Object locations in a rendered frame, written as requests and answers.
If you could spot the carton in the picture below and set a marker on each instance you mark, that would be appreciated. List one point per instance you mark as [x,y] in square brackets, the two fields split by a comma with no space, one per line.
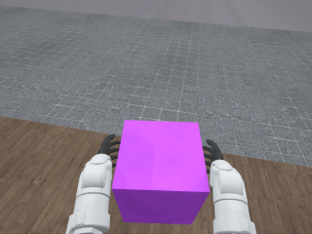
[160,174]

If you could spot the robot right hand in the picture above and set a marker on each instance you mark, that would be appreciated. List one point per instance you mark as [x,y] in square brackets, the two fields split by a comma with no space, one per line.
[216,153]

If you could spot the robot left hand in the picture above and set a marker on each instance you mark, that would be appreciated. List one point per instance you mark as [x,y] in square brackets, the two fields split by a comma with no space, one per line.
[105,148]

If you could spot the right robot forearm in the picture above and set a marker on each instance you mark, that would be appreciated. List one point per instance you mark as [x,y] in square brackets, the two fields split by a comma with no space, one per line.
[231,211]

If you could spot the left robot forearm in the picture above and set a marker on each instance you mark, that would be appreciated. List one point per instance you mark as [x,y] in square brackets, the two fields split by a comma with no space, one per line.
[90,215]

